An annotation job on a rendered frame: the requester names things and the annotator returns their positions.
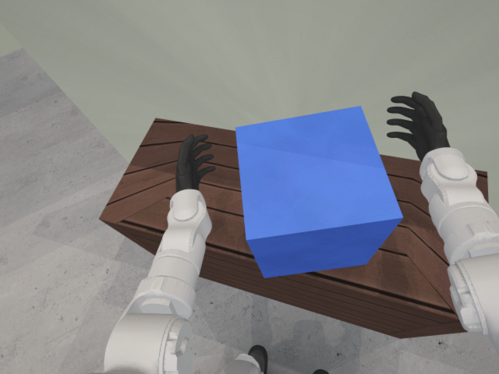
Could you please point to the robot left foot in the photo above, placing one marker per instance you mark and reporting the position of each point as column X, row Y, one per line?
column 259, row 353

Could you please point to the right robot upper arm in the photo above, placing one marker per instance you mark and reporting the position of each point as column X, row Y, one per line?
column 475, row 294

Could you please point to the carton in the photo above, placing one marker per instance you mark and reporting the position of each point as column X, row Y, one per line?
column 315, row 193

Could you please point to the robot left hand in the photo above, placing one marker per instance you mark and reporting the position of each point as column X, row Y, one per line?
column 187, row 176

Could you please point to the robot right hand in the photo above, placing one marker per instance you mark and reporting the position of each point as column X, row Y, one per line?
column 428, row 131

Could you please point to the left robot upper arm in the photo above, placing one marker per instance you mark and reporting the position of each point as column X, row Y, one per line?
column 150, row 343

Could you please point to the pedestal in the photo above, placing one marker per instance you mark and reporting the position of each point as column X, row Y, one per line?
column 403, row 291

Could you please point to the right robot forearm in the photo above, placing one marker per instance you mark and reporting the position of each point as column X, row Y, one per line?
column 464, row 220

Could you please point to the left robot shin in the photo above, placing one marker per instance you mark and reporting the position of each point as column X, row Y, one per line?
column 248, row 358

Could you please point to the left robot forearm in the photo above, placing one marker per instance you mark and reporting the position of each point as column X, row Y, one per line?
column 170, row 284

